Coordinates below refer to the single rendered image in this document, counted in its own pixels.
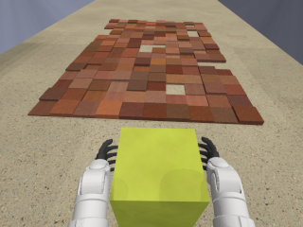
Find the robot left hand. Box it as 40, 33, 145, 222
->
95, 139, 118, 172

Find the robot right hand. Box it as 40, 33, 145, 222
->
198, 137, 220, 171

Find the carton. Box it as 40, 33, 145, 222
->
109, 127, 210, 227

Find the right robot forearm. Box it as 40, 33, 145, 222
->
206, 157, 256, 227

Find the left robot forearm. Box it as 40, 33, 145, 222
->
67, 159, 111, 227

